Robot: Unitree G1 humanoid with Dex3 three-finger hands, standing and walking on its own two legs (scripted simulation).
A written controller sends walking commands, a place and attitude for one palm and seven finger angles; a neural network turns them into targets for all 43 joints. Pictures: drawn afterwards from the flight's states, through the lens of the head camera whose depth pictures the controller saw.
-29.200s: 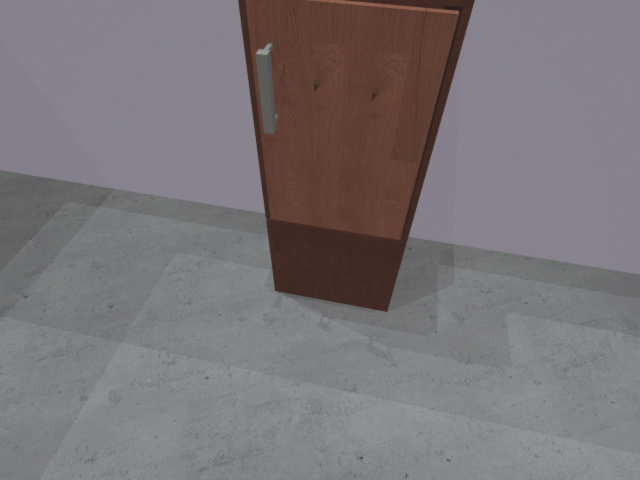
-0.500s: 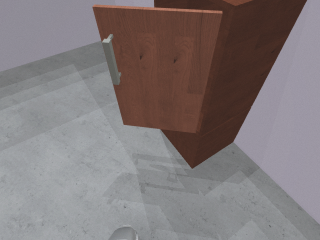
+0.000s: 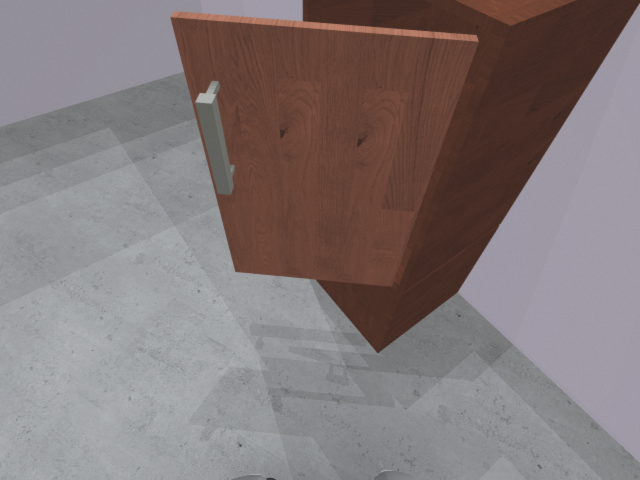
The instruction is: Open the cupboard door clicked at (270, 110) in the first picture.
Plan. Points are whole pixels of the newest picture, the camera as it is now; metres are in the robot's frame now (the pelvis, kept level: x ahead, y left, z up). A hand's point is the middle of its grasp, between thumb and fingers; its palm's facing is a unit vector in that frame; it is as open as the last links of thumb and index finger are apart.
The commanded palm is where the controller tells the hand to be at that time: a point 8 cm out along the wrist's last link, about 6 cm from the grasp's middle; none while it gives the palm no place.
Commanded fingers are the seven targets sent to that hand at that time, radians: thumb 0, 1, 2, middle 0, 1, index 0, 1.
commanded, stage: come to a stop and stand still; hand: left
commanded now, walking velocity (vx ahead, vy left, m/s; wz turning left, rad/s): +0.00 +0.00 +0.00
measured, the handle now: (220, 141) +0.57 +0.19 +0.08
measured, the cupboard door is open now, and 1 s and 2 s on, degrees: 48 48 48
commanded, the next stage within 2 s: look again from close up in 0.68 s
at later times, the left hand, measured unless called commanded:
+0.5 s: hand out of the picture +0.04 +0.13 -0.17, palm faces +0.05 -0.98 -0.20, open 7.2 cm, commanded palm none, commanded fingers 0.00 0.90 0.90 -0.20 -0.30 -0.20 -0.30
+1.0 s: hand out of the picture +0.00 +0.12 -0.18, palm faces +0.04 -0.99 -0.17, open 7.4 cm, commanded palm none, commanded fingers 0.00 0.90 0.90 -0.20 -0.30 -0.20 -0.30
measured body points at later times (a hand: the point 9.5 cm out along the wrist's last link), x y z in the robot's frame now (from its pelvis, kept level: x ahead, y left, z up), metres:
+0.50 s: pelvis +0.01 -0.06 +0.01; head +0.02 -0.05 +0.46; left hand +0.04 +0.18 -0.15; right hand +0.01 -0.27 -0.16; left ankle +0.01 +0.08 -0.73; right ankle -0.02 -0.16 -0.73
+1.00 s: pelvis +0.01 -0.04 +0.00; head +0.01 -0.03 +0.45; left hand +0.00 +0.17 -0.17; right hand +0.04 -0.27 -0.15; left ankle +0.01 +0.08 -0.73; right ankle -0.02 -0.16 -0.73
